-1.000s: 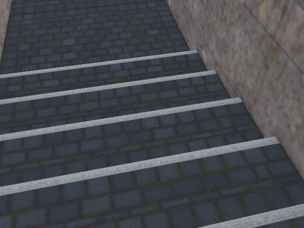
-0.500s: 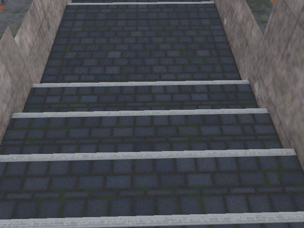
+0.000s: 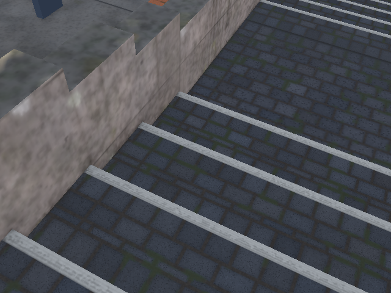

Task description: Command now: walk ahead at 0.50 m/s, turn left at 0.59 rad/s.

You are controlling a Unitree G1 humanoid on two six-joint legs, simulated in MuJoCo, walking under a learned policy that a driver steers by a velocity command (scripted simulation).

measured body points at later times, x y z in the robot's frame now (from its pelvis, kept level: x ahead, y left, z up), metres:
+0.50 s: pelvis +0.33 +0.00 -0.11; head +0.36 +0.00 +0.34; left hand +0.49 +0.25 -0.21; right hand +0.32 -0.25 -0.25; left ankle +0.13 +0.10 -0.77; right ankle +0.52 -0.08 -0.84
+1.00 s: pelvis +0.62 +0.01 -0.16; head +0.64 +0.01 +0.29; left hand +0.59 +0.25 -0.31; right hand +0.87 -0.19 -0.23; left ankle +0.73 +0.12 -0.89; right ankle +0.51 -0.08 -0.88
